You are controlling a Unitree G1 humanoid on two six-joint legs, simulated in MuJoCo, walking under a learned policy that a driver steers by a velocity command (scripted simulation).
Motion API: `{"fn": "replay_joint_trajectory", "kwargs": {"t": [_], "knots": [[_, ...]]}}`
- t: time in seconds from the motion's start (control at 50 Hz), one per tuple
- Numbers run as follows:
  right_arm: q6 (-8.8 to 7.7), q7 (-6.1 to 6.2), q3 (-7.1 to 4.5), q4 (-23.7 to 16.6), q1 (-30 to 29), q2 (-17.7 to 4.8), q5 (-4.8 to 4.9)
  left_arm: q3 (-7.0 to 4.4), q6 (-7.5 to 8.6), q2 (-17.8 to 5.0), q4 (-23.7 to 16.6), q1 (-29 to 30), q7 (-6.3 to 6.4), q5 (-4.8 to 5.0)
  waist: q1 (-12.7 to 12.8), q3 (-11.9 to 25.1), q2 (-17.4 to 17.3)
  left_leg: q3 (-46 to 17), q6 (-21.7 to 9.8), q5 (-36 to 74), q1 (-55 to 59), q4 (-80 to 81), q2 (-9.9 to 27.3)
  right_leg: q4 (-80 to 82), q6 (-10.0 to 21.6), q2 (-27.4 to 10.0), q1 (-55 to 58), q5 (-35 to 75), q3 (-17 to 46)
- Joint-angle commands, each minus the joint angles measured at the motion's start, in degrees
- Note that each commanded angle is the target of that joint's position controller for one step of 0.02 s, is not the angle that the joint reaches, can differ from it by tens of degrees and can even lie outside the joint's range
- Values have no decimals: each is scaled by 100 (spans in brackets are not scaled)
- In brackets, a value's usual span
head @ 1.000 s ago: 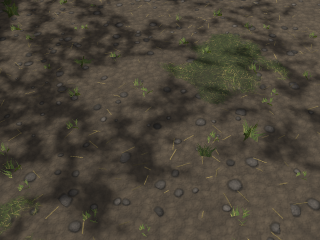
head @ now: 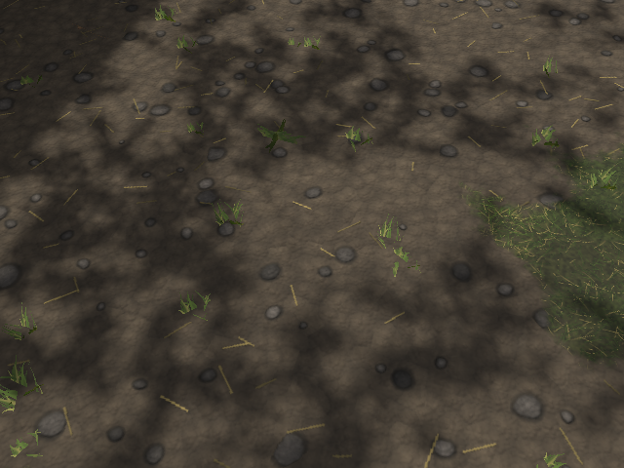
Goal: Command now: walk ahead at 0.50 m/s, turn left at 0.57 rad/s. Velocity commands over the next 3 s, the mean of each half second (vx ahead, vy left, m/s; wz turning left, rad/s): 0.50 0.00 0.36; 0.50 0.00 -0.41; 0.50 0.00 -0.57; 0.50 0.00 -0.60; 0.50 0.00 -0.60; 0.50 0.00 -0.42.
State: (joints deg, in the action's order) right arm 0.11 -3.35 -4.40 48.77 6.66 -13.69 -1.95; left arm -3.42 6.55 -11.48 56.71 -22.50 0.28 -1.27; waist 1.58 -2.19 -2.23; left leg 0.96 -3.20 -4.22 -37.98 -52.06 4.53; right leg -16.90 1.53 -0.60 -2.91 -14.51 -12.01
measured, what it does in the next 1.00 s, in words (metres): walks ahead: left foot, then right foot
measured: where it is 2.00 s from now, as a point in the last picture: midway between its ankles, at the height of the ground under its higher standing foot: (359, 254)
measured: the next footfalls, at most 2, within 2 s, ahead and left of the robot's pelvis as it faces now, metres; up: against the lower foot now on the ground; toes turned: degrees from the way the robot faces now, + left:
left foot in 0.18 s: +0.24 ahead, +0.12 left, +0.00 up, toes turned +12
right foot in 0.76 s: +0.57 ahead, +0.03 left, +0.00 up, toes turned -1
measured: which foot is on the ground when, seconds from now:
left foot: up 0.00-0.16, down 0.18-0.76, up 0.78-1.00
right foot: down 0.00-0.20, up 0.22-0.74, down 0.76-1.00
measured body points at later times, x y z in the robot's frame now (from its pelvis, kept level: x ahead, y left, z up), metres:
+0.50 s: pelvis +0.26 +0.08 +0.00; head +0.28 +0.10 +0.45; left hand +0.32 +0.34 -0.14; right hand +0.33 -0.18 -0.13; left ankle +0.20 +0.11 -0.74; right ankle +0.41 -0.07 -0.67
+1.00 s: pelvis +0.54 +0.07 +0.00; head +0.56 +0.06 +0.45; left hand +0.59 +0.34 -0.13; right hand +0.67 -0.19 -0.12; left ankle +0.62 +0.24 -0.67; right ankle +0.53 +0.03 -0.75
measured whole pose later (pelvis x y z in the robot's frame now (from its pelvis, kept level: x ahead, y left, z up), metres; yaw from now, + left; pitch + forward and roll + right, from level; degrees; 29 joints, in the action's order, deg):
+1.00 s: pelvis +0.54 +0.07 +0.00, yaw -6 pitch +1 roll +0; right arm -2.7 -0.6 -1.2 44.4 8.1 -13.9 -2.8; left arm -4.0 2.8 -15.1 51.5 -19.9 -0.6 0.0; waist 1.1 -2.2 -1.5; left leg -3.3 1.9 -14.1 -35.8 -59.3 6.4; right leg -19.4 8.4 9.2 -9.4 -10.2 2.1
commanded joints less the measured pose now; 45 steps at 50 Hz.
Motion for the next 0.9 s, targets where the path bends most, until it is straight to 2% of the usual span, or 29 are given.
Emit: {"fn": "replay_joint_trajectory", "kwargs": {"t": [0.02,0.08,0.12,0.14,0.16,0.18,0.2,0.22,0.24,0.26,0.28,0.32,0.36,0.4,0.44,0.52,0.62,0.68,0.7,0.72,0.74,0.76,0.78,0.8,0.82,0.84,0.86,0.88,0.9], "knots": [[-63,-89,90,-472,-542,22,-3,-132,91,-747,-338,127,27,10,-37,-252,732,339,-55,323,304,933,-40,705,626,-1432,-210,1955,380],[-83,-104,83,-642,-824,-80,-38,-176,11,-886,-251,-151,70,6,63,-295,775,586,-246,-272,443,1400,-154,480,594,-1612,353,2528,195],[-99,-68,36,-645,-664,-187,-59,-206,-81,-1018,-216,-181,106,-25,-37,-157,844,778,-457,-855,789,1600,-434,-190,513,-1629,723,4124,-42],[-115,-42,-8,-561,-316,-262,-58,-228,-139,-1101,-205,-191,113,-31,-176,68,890,863,-582,-1098,1154,1727,-650,-832,482,-1613,879,4933,-149],[-158,-6,-74,-370,333,-351,-58,-239,-212,-1151,-217,-186,109,-23,-446,450,801,927,-719,-1070,1866,2051,-915,-1847,419,-1549,839,5169,-252],[-219,73,-189,-92,1211,-583,-114,-223,-249,-1133,-284,-178,96,-7,-823,1002,462,598,-909,-905,3227,2403,-887,-3246,233,-1428,83,4306,-354],[-249,158,-359,-94,1643,-1260,-169,-98,-240,-622,-660,-250,34,112,-836,1611,-612,-1828,-1491,-1733,5001,2664,760,-5239,-71,-914,-2094,1210,-370],[-176,191,-421,-202,1630,-1611,20,-147,-166,-757,-1014,139,-46,75,-739,1943,-997,-4423,-2004,-1300,5547,3643,1611,-6434,-266,71,-3536,-1637,668],[-121,237,-380,-122,1545,-1470,59,-170,-127,-918,-1155,819,-70,45,-781,1204,-204,-3488,-1813,-856,5202,3660,1414,-6468,-179,-297,-4163,-1084,1214],[-138,278,-303,-104,1276,-1167,108,-109,-60,-782,-1153,847,-84,90,-585,628,18,-2747,-1641,-204,4466,3651,1228,-6050,-123,-507,-4060,-538,1224],[-181,302,-203,-140,949,-829,93,-93,-61,-702,-977,614,-83,67,-299,381,295,-2098,-1342,488,3872,3733,933,-5480,-89,-700,-3649,-295,1240],[-319,319,-47,-120,718,-443,131,-62,-278,-576,-751,174,-117,-109,13,393,126,-1338,-1084,1318,3278,3905,574,-4990,-130,-804,-2896,-170,1237],[-469,290,-27,37,976,-491,162,-71,-431,-555,-689,121,-174,-107,61,370,42,-1001,-997,1927,3192,4030,475,-4838,-143,-738,-2804,-17,1147],[-526,288,-42,156,1232,-620,155,-77,-491,-561,-760,461,-214,-63,-29,161,-24,-737,-826,1991,3259,4197,445,-4594,-129,-733,-3153,374,1125],[-539,297,-22,236,1462,-616,132,-85,-520,-593,-863,891,-229,-17,-185,-41,-56,-556,-637,1899,3464,4334,446,-4316,-91,-680,-3598,758,1187],[-591,350,54,326,1631,-535,92,-63,-478,-543,-1021,1437,-239,30,-325,-285,-72,-94,-415,1974,3814,4455,486,-3463,14,-328,-3912,1380,1390],[-618,473,148,516,1850,-444,76,73,-435,-368,-1282,2078,-300,-30,-465,-498,-33,407,-332,2906,4344,4405,635,-2222,230,-131,-3673,1532,757],[-598,572,130,603,1840,-691,48,57,-429,-452,-1299,1799,-270,-15,-251,-182,-234,679,-189,5332,4738,3503,746,-1851,558,305,-2909,846,312],[-568,610,109,606,1789,-793,32,24,-428,-533,-1210,1425,-244,-21,-73,34,-347,736,-156,6067,4843,2930,798,-1837,689,472,-2574,542,236],[-516,621,76,572,1683,-898,1,-39,-411,-673,-1036,796,-222,-28,205,354,-405,771,-155,6256,4760,2055,843,-1737,834,600,-1979,313,269],[-477,604,52,494,1528,-985,19,-129,-373,-848,-808,34,-197,-70,571,729,-346,839,-156,5594,4318,875,792,-1317,1012,650,-1017,385,461],[-501,558,70,282,1274,-949,86,-283,-367,-1248,-679,-707,-134,-150,1003,1170,139,995,-124,3588,3174,-1022,449,-951,1435,-143,226,218,1595],[-569,431,145,-34,1625,-361,173,-434,-439,-1786,-798,-418,-98,-71,361,1611,1784,673,215,-2342,525,-3323,-994,-629,2425,-1804,2007,1168,4837],[-626,380,136,-148,1270,-667,49,-431,-468,-1701,-795,-236,-140,145,452,1684,682,-494,101,-2215,-268,-3679,-754,-177,2647,-1838,1960,884,5273],[-694,344,164,-299,903,-634,82,-360,-474,-1419,-855,136,-108,140,323,916,349,-590,93,-1743,-505,-3312,-394,20,2409,-1764,1224,661,4572],[-723,332,156,-316,893,-659,108,-259,-483,-1041,-834,330,-97,106,50,309,-114,-481,105,-1492,-252,-2666,-175,252,2076,-1544,302,970,4044],[-639,339,156,-360,820,-608,42,-200,-445,-880,-835,480,-73,99,-147,58,-214,-485,189,-1469,45,-2202,-22,326,1837,-1230,-283,1377,3612],[-503,329,188,-337,960,-534,-53,-170,-402,-849,-864,584,-49,109,-291,22,-123,-439,287,-1449,398,-1924,31,408,1716,-979,-692,1664,3247],[-386,313,202,-346,1043,-479,-98,-171,-344,-919,-863,547,-54,122,-346,65,17,-376,361,-1445,566,-1668,56,446,1666,-843,-877,1916,3035]]}}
